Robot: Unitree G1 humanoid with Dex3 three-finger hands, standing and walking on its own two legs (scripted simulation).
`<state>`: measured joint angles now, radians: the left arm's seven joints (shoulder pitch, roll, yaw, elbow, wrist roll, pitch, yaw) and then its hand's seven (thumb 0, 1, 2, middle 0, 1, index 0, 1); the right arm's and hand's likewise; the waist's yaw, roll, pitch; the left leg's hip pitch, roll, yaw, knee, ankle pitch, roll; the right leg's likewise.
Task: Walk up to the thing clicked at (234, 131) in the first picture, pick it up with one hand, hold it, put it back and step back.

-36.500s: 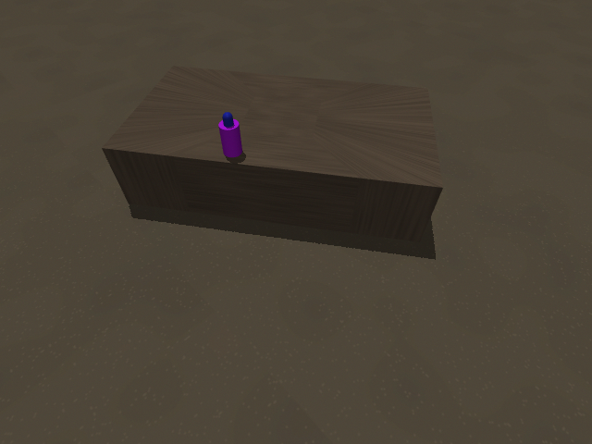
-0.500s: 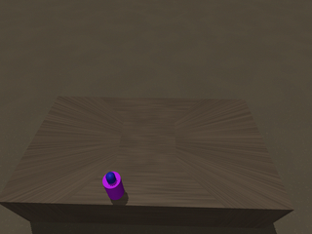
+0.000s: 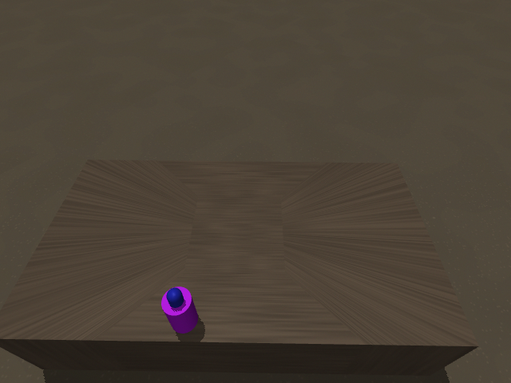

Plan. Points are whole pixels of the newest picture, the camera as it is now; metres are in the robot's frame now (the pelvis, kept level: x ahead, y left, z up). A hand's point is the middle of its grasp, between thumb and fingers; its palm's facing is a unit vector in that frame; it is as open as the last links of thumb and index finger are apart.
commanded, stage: stand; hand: left
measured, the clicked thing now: (179, 307) +0.39 +0.23 -0.36
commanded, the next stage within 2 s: step back in 0.70 s
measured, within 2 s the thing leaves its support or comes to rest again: neither
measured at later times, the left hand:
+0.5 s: hand out of the picture +0.07 +0.24 -0.16, palm faces -0.04 -0.94 -0.33, open 7.4 cm
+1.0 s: hand out of the picture +0.10 +0.28 -0.17, palm faces -0.04 -0.92 -0.39, open 7.4 cm
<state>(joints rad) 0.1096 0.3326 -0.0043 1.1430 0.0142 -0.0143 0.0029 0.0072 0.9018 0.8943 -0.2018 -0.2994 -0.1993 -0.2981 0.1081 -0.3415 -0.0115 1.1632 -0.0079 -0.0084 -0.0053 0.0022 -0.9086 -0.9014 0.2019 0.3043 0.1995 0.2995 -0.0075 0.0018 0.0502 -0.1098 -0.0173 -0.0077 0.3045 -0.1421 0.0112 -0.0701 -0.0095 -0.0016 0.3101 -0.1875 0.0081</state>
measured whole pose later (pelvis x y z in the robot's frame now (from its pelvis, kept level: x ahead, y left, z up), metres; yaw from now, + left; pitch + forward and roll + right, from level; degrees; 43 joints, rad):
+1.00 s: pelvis -0.03 +0.01 -0.03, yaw +0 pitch -2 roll +0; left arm 0.04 0.41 0.05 0.94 0.02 0.05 0.00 0.01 0.90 0.89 -0.20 -0.30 -0.20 -0.30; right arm 0.08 -0.41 -0.07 0.96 0.00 0.05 0.01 0.00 -0.91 -0.90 0.20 0.30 0.20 0.30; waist -0.02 -0.02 0.17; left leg -0.33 -0.05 -0.03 0.74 -0.34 0.06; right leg -0.30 -0.03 0.00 0.65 -0.32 0.01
